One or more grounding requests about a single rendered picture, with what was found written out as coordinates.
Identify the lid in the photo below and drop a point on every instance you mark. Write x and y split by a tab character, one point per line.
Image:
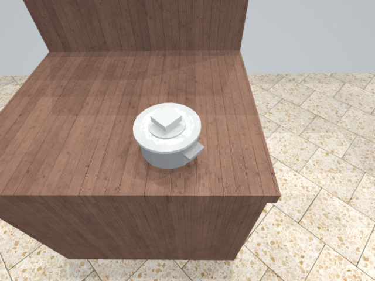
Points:
180	137

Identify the knob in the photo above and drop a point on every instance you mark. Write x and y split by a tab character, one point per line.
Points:
166	118

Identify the pot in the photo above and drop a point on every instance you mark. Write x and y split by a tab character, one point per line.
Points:
173	160

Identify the table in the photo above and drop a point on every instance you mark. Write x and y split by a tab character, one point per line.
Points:
72	175

